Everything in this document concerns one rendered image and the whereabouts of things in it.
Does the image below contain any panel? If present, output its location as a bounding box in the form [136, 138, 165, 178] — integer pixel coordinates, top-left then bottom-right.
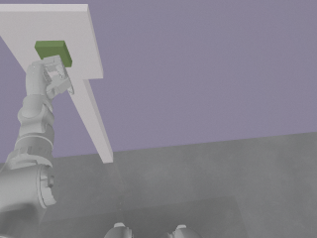
[0, 4, 113, 164]

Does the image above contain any left robot forearm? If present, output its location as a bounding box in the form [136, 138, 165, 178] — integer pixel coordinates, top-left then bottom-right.
[0, 94, 54, 173]

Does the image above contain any robot left thigh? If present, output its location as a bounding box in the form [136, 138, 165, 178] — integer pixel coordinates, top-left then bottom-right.
[104, 226, 132, 238]

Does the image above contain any left robot upper arm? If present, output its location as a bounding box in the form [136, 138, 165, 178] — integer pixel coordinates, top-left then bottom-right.
[0, 164, 59, 238]

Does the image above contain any left robot hand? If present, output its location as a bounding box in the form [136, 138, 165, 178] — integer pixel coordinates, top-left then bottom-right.
[25, 55, 74, 103]

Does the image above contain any button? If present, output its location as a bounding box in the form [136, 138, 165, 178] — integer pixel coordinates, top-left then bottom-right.
[34, 40, 72, 67]

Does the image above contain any right robot shin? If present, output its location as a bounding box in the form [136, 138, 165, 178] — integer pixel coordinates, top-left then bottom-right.
[175, 224, 186, 230]

